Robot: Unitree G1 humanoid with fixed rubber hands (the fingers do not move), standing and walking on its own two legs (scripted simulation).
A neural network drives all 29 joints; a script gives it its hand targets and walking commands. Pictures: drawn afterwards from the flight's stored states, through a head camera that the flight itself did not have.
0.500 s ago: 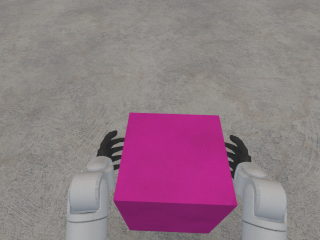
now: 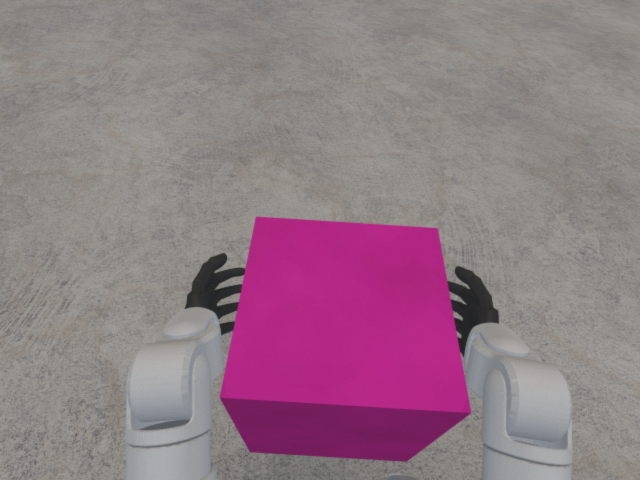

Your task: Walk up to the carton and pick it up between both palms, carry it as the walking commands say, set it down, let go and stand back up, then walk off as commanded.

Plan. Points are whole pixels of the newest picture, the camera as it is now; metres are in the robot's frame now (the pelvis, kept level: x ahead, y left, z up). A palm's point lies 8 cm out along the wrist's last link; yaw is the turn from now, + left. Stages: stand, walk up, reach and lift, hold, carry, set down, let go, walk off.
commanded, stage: carry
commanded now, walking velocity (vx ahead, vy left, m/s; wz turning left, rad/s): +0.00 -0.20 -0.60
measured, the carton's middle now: (336, 348) +0.28 +0.00 +0.03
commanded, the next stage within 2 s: none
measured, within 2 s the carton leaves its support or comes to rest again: neither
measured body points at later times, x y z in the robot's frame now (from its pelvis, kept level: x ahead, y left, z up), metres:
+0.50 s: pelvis -0.03 -0.15 -0.01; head -0.04 -0.14 +0.44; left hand +0.26 -0.03 +0.06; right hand +0.23 -0.33 +0.07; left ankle -0.04 -0.07 -0.73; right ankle +0.03 -0.23 -0.74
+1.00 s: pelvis -0.03 -0.16 -0.01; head -0.06 -0.16 +0.44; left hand +0.27 -0.05 +0.05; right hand +0.23 -0.35 +0.05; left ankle -0.04 -0.07 -0.74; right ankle +0.03 -0.23 -0.74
